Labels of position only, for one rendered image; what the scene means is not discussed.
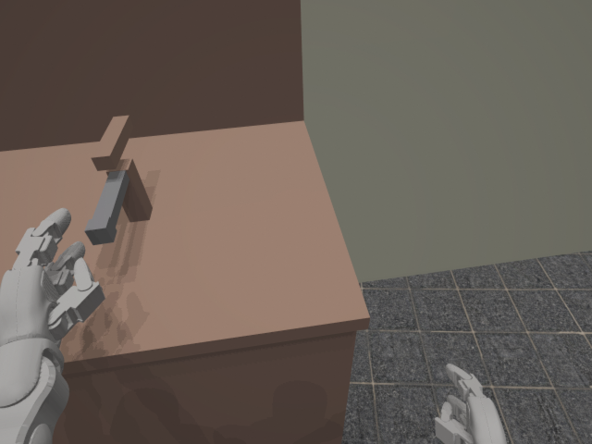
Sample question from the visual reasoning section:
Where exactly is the left robot hand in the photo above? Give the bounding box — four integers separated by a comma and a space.
0, 208, 105, 349

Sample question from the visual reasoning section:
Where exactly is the right robot hand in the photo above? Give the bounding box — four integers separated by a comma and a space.
435, 364, 507, 444

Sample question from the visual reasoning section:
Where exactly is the counter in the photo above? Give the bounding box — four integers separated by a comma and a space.
0, 0, 370, 444

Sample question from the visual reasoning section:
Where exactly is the robot left forearm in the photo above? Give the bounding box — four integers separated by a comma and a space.
0, 338, 69, 444

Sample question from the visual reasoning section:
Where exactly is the tap lever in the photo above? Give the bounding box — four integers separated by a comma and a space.
84, 170, 130, 245

